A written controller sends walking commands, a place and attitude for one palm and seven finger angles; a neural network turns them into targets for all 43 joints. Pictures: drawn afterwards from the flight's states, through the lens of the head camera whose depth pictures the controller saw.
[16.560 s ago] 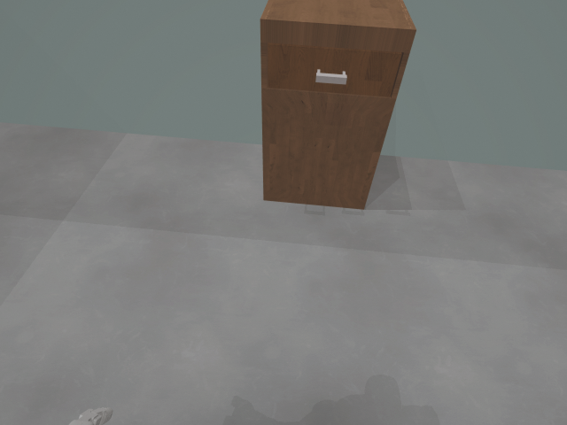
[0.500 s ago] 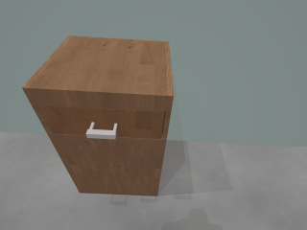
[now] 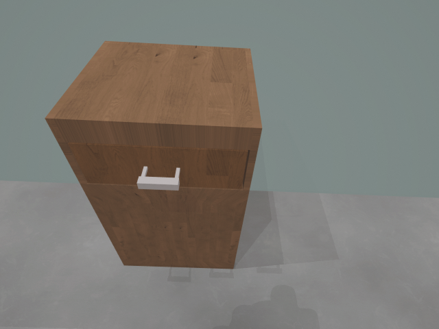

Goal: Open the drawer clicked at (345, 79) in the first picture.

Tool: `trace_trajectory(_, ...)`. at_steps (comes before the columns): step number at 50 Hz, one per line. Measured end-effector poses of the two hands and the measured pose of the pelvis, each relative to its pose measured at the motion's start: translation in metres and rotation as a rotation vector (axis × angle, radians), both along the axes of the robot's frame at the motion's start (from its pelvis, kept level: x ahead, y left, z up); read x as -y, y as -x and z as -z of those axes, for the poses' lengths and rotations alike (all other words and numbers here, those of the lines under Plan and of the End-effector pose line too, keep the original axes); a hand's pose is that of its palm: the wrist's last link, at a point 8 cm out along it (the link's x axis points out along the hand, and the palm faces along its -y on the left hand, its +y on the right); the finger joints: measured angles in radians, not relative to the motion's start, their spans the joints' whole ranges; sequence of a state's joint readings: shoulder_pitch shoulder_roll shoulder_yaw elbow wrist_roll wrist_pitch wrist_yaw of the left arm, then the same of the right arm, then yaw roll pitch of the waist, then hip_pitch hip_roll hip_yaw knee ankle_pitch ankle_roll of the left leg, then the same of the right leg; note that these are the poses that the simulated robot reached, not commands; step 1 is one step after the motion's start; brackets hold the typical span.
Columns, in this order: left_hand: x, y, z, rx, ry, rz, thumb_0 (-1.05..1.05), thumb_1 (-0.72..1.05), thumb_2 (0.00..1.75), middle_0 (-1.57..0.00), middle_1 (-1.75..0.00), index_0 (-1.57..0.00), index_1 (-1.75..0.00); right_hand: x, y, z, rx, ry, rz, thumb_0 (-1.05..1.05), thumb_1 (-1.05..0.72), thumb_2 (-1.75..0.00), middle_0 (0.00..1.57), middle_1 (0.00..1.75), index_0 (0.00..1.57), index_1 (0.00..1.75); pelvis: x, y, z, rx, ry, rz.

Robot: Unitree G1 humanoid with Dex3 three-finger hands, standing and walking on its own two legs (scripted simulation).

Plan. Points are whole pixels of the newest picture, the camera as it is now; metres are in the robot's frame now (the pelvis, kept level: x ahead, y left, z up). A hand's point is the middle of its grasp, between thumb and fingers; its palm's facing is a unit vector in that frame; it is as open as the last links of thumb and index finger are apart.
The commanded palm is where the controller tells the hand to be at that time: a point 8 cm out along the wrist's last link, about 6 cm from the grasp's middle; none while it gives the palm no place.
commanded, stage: come to a stop and stand still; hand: left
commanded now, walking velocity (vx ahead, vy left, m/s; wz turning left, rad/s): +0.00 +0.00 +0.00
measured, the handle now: (160, 177) +0.50 +0.19 -0.08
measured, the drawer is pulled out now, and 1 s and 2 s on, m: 0.00 0.00 0.00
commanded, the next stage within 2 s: look again from close up in 0.10 s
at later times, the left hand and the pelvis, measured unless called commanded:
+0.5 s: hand out of the picture -0.02 +0.14 -0.18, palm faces +0.05 -0.99 -0.12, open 7.4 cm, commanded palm none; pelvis +0.01 +0.00 +0.00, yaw -1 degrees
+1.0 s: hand (116, 317) +0.16 +0.20 -0.07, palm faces -0.06 -0.71 -0.70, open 7.6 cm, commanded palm +0.12 +0.20 -0.04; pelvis +0.00 +0.00 -0.02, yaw +2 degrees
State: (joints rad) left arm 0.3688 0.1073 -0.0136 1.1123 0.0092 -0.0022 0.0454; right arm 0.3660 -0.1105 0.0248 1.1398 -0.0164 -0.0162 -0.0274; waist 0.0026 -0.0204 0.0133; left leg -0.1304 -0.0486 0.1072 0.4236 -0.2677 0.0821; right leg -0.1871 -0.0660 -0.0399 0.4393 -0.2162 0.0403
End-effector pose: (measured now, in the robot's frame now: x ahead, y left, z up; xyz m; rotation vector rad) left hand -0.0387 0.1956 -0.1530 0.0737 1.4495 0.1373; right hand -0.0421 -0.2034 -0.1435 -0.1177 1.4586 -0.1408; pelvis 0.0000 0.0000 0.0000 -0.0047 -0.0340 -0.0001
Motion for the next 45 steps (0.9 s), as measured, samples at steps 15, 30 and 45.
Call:
trace_trajectory(15, 0.003, -0.004, 0.002, -0.007, 0.014, -0.006, 0.01, 0.9, 0.9, -0.2, -0.3, -0.2, -0.3, -0.005, -0.021, 0.0, 0.043, 0.007, -0.001, 0.0, -0.91, -0.9, 0.2, 0.3, 0.2, 0.3, -0.004, -0.007, 0.0, -0.001, 0.002, 0.006)
trace_trajectory(30, 0.001, -0.018, 0.002, 0.018, 0.008, 0.004, 0.01, 0.91, 0.9, -0.2, -0.3, -0.2, -0.3, -0.007, -0.021, 0.0, 0.038, 0.004, 0.01, 0.0, -0.91, -0.9, 0.2, 0.3, 0.2, 0.3, -0.003, -0.009, 0.0, 0.0, 0.002, 0.011)
trace_trajectory(45, -0.041, -0.082, -0.05, 0.318, -0.277, 0.197, 0.09, 0.95, 0.89, -0.21, -0.32, -0.21, -0.31, 0.021, -0.044, -0.009, 0.291, 0.076, 0.031, 0.03, -0.93, -0.9, 0.21, 0.3, 0.2, 0.3, 0.002, -0.005, 0.004, -0.029, -0.026, 0.009)
